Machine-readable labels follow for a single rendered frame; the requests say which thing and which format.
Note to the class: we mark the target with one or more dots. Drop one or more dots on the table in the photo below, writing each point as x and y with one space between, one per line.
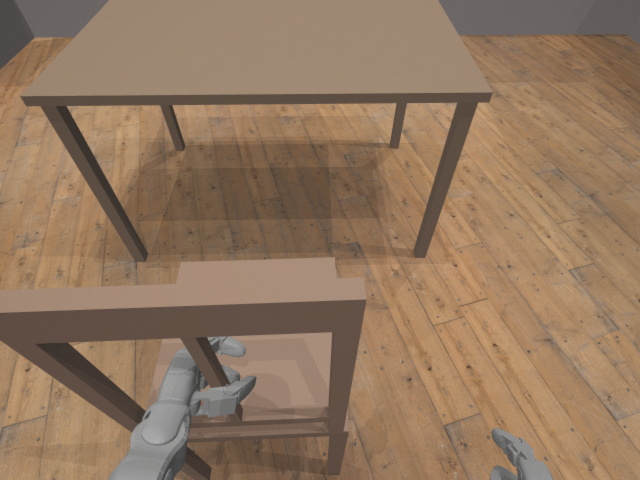
242 52

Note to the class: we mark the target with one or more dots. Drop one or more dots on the right robot hand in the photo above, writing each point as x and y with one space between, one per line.
521 455

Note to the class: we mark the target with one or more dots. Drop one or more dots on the left robot hand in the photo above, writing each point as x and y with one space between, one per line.
183 378

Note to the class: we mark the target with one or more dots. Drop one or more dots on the robot left forearm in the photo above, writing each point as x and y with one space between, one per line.
158 444

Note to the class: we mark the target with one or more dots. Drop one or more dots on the chair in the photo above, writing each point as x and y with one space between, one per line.
300 326

